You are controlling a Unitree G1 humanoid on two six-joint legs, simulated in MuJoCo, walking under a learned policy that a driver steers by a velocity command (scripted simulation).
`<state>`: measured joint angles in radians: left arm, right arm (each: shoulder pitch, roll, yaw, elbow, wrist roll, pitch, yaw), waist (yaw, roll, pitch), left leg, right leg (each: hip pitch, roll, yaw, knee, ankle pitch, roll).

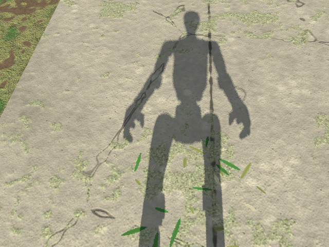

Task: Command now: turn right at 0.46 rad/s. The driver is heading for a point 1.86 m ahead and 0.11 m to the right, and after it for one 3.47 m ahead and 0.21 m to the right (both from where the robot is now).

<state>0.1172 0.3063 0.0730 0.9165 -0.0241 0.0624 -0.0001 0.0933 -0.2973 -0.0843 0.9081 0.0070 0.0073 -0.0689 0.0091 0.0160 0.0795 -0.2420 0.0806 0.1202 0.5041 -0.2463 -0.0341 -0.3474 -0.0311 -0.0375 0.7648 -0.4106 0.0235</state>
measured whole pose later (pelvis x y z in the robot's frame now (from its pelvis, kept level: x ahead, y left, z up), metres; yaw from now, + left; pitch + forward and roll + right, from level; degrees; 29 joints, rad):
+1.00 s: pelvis -0.06 -0.05 +0.00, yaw -12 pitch -1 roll +2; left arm 0.20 0.28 0.06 0.93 0.03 0.04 0.00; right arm 0.05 -0.32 -0.07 0.97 0.01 0.04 -0.06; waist 0.02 0.04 0.10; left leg -0.42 -0.02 -0.13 0.84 -0.51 -0.02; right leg -0.21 0.02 0.03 0.54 -0.32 -0.04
